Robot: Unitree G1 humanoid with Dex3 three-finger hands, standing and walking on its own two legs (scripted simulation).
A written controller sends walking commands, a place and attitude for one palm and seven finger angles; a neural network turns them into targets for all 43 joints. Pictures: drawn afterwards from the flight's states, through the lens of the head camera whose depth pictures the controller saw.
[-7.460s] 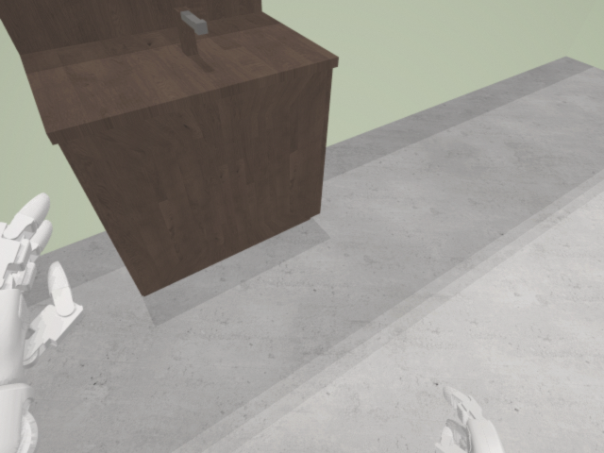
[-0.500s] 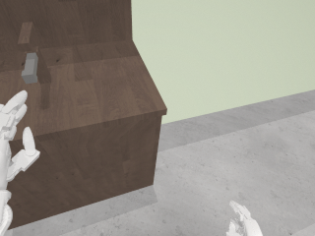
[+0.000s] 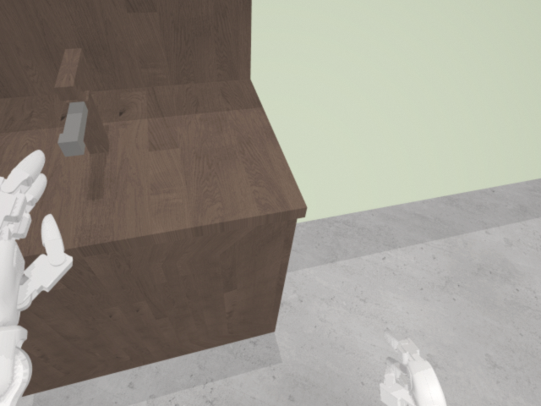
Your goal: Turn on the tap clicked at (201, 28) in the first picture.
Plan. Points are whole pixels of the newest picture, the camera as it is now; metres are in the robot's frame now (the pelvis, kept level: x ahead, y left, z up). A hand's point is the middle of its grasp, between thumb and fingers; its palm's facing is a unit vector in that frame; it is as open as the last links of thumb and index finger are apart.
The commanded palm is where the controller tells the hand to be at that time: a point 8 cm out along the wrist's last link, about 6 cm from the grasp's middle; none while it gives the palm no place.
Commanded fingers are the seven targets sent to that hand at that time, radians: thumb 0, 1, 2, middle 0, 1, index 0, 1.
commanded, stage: come to a stop and stand still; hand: left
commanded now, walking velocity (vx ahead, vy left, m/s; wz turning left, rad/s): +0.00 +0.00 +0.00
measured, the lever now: (72, 144) +0.44 +0.38 +0.12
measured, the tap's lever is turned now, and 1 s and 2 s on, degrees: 0 0 0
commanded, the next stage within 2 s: look again from close up in 0.56 s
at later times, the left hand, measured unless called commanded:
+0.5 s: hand (98, 253) +0.23 +0.23 +0.16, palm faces +0.39 -0.84 -0.37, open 7.4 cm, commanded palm +0.18 +0.26 +0.17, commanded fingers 0.00 0.90 0.90 -0.20 -0.30 -0.20 -0.30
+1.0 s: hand (81, 264) +0.22 +0.24 +0.15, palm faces +0.39 -0.85 -0.36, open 7.4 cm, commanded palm +0.16 +0.27 +0.17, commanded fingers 0.00 0.90 0.90 -0.20 -0.30 -0.20 -0.30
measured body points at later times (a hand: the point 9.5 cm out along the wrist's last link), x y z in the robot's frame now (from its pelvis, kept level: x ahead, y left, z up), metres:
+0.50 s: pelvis +0.02 -0.02 +0.00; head +0.03 -0.02 +0.45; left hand +0.21 +0.27 +0.18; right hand +0.21 -0.25 -0.08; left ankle +0.02 +0.07 -0.74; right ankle +0.01 -0.13 -0.74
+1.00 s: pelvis +0.01 -0.01 +0.00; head +0.02 +0.00 +0.45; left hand +0.19 +0.28 +0.17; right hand +0.18 -0.23 -0.08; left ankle +0.02 +0.07 -0.74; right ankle +0.01 -0.13 -0.74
